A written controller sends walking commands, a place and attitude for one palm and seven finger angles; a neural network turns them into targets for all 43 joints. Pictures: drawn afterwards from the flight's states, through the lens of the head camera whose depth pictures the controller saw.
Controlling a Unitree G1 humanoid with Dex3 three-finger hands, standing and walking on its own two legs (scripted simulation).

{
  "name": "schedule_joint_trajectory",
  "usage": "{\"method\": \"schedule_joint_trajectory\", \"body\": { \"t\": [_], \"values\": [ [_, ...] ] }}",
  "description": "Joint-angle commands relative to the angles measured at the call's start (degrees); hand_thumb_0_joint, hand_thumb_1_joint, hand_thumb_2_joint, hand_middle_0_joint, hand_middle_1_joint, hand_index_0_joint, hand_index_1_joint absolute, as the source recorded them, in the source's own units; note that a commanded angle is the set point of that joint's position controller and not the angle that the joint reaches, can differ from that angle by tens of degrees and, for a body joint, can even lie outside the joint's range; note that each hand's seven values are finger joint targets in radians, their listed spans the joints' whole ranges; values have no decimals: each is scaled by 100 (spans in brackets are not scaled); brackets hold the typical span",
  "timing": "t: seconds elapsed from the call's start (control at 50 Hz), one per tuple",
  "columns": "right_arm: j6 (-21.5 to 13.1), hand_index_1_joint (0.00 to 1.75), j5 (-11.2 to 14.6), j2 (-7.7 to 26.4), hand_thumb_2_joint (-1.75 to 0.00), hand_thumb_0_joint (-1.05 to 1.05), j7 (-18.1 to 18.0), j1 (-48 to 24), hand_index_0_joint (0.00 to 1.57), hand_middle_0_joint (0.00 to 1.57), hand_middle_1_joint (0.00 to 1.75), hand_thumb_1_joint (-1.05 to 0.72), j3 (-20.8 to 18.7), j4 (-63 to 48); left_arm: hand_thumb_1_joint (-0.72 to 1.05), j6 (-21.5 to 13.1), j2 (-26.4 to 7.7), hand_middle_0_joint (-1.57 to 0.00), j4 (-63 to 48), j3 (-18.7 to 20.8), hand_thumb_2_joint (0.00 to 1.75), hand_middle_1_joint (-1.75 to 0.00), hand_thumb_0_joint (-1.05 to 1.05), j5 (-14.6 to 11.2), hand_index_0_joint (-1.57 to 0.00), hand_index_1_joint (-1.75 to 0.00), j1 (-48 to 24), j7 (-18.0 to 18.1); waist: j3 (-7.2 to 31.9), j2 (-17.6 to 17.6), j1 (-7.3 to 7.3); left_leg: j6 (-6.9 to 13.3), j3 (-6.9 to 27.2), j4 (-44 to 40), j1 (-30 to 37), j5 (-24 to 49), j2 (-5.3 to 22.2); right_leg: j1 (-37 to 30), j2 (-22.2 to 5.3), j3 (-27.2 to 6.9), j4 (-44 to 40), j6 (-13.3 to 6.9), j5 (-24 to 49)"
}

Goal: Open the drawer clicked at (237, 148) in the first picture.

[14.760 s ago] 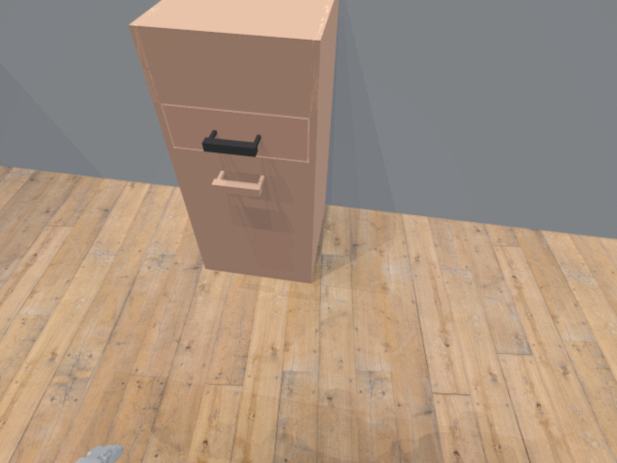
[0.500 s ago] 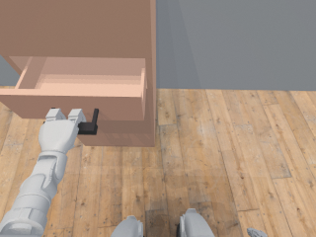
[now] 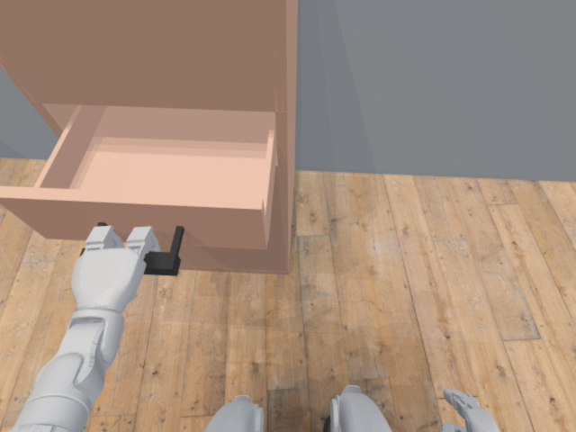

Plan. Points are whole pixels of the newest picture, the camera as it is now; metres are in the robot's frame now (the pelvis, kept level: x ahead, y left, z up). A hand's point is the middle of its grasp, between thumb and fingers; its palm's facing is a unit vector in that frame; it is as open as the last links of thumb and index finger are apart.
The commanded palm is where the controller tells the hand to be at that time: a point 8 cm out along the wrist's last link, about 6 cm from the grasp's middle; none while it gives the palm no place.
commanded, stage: pull the drawer open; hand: left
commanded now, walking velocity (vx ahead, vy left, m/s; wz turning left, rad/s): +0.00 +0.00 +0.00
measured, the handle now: (135, 246) +0.37 +0.26 -0.02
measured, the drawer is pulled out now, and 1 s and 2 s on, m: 0.19 0.30 0.30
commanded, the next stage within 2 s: open the thumb to release the handle in 0.98 s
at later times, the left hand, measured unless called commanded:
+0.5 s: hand (114, 330) +0.25 +0.26 -0.04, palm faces -0.05 -0.03 -1.00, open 5.8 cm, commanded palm +0.22 +0.26 +0.01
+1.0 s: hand (103, 365) +0.21 +0.26 -0.04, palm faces -0.06 -0.04 -1.00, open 5.9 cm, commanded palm +0.16 +0.27 +0.01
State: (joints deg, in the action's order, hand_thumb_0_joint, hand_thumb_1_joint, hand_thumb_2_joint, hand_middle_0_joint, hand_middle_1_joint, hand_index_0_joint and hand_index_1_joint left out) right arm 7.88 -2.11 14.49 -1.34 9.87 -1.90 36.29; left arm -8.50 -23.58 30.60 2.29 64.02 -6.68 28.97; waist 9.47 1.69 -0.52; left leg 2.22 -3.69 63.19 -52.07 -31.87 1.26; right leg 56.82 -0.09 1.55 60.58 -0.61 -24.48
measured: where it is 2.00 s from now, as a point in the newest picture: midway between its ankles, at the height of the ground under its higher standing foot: outside the picture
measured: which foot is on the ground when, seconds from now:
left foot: down 0.00-1.00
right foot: down 0.00-1.00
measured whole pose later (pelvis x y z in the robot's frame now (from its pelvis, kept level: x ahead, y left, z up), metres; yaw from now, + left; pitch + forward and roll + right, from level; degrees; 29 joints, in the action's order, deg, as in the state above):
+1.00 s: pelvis +0.01 -0.01 -0.01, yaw +0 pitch +20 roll +0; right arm 6.7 -3.3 12.8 -0.4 4.9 -1.3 32.7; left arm -10.1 -23.4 5.7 6.4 62.0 24.5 32.6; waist 9.6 0.8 0.7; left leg 1.1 -3.5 67.9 -52.9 -35.2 1.9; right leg 58.6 0.5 1.6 66.4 -1.8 -28.2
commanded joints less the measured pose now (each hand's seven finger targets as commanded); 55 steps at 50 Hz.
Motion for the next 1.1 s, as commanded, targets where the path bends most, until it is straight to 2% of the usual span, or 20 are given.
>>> {"method": "schedule_joint_trajectory", "body": {
  "t": [0.0,0.16,0.2,0.24,0.26,0.4,0.42,0.48,0.56,0.6,0.62,0.8,0.82,0.88,0.9,0.96,1.02,1.04,1.06,1.08],
  "values": [
    [-179,30,-42,797,-90,0,-54,60,20,20,30,-90,-332,-648,90,62,-1198,-40,-1109,762,90,-135,0,-165,-40,-135,83,242,2016,46,296,-91,322,-835,1076,2490,-219,-1663,227,17,-530,-252,1795],
    [-223,30,-52,776,-90,0,-9,-99,20,20,30,-90,-326,-774,90,117,-1062,-40,-1625,856,90,-135,0,-234,-40,-135,1148,361,1866,-69,325,-109,331,-778,1064,2522,-202,-1621,241,25,-478,-246,1830],
    [-256,30,-54,761,-90,0,-2,-133,20,20,30,-90,-330,-793,90,140,-931,-40,-1818,714,90,-135,0,-222,-40,-135,1095,395,1803,35,248,-108,317,-770,1073,2417,-206,-1558,230,35,-503,-243,1785],
    [-252,30,-75,768,-90,0,-14,-157,20,20,30,-90,-327,-792,90,149,-1108,-40,-1954,920,90,-135,0,-188,-40,-135,1288,455,1971,40,321,-118,328,-728,1169,2639,-196,-1564,229,19,-421,-245,1886],
    [-276,30,-75,752,-90,0,-9,-151,20,20,30,-90,-339,-814,90,159,-957,-40,-2031,814,90,-135,0,-219,-40,-135,1458,457,1956,62,291,-120,309,-714,1184,2660,-205,-1616,230,13,-443,-242,1987],
    [-332,30,-87,719,-90,0,12,-296,20,20,30,-90,-301,-886,90,153,-954,-40,-2432,937,90,-135,0,-271,-40,-135,2292,537,1764,-18,350,-134,327,-693,1126,2624,-211,-1603,233,6,-407,-251,1966],
    [-334,30,-95,730,-90,0,17,-381,20,20,30,-90,-280,-929,90,137,-976,-40,-2631,976,90,-135,0,-287,-40,-135,2354,557,1816,183,382,-131,341,-682,1145,2680,-202,-1564,222,7,-364,-270,1946],
    [-356,30,-110,692,-90,0,42,-369,20,20,30,-90,-299,-957,90,134,-879,-40,-2823,935,90,-135,0,-260,-40,-135,2749,619,1807,153,372,-163,343,-634,1261,2869,-189,-1481,231,19,-328,-258,2013],
    [-380,30,-136,687,-90,0,42,-446,20,20,30,-90,-278,-992,90,132,-871,-40,-2879,993,90,-135,0,-292,-40,-135,2954,662,1656,-37,350,-130,346,-571,1075,2485,-205,-1419,225,30,-311,-252,1819],
    [-400,30,-145,664,-90,0,38,-493,20,20,30,-90,-276,-1039,90,100,-861,-40,-3017,990,90,-135,0,-266,-40,-135,3132,694,1645,110,380,-132,324,-548,1087,2439,-234,-1398,218,3,-307,-264,1793],
    [-396,30,-152,683,-90,0,39,-515,20,20,30,-90,-250,-1024,90,107,-877,-40,-3043,1004,90,-135,0,-270,-40,-135,3046,714,1638,83,313,-114,346,-510,1065,2428,-219,-1309,214,27,-271,-266,1773],
    [-369,30,-166,627,-90,0,3,-636,20,20,30,-90,-247,-1076,90,1,-1034,-40,-3241,1283,90,-135,0,-350,-40,-135,3675,736,1611,35,463,-118,298,-420,864,2194,-280,-1394,194,-61,-236,-264,1746],
    [-348,30,-161,629,-90,0,-3,-677,20,20,30,-90,-217,-1061,90,1,-1063,-40,-3206,1317,90,-135,0,-350,-40,-135,3585,737,1528,4,414,-101,321,-402,810,2111,-272,-1300,197,-29,-209,-273,1638],
    [-363,30,-163,597,-90,0,8,-678,20,20,30,-90,-247,-1095,90,-60,-1060,-40,-3304,1377,90,-135,0,-374,-40,-135,3995,722,1654,113,545,-119,279,-405,837,2184,-291,-1375,202,-72,-192,-277,1692],
    [-350,30,-146,567,-90,0,15,-689,20,20,30,-90,-249,-1100,90,-50,-1069,-40,-3244,1439,90,-135,0,-395,-40,-135,4272,725,1658,-4,597,-121,271,-410,816,2256,-299,-1496,213,-100,-201,-281,1824],
    [-312,30,-134,536,-90,0,53,-751,20,20,30,-90,-236,-1143,90,-56,-1003,-40,-3363,1410,90,-135,0,-408,-40,-135,4629,714,1649,154,647,-141,275,-437,835,2425,-291,-1507,221,-84,-147,-300,1906],
    [-305,30,-147,553,-90,0,54,-837,20,20,30,-90,-218,-1149,90,-40,-1023,-40,-3440,1436,90,-135,0,-432,-40,-135,4473,720,1565,126,567,-117,299,-421,748,2310,-266,-1417,207,-68,-146,-301,1811],
    [-311,30,-157,543,-90,0,50,-781,20,20,30,-90,-235,-1128,90,-76,-1080,-40,-3445,1527,90,-135,0,-421,-40,-135,4557,734,1682,104,623,-122,273,-395,757,2363,-276,-1463,210,-101,-109,-290,1901],
    [-364,30,-204,651,-90,0,12,-697,20,20,30,-90,-230,-972,90,-98,-762,-40,-3479,848,90,-135,0,-297,-40,-135,2594,757,1386,114,-31,-99,378,-163,683,2095,-217,-796,172,-77,-99,-237,1776],
    [-406,30,-235,630,-90,0,-18,-608,20,20,30,-90,-273,-957,83,-162,-972,-40,-3339,1205,87,-134,0,-282,-40,-134,2610,797,1582,121,188,-103,361,-166,640,1997,-217,-868,156,-24,-45,-218,1532]
  ]
}}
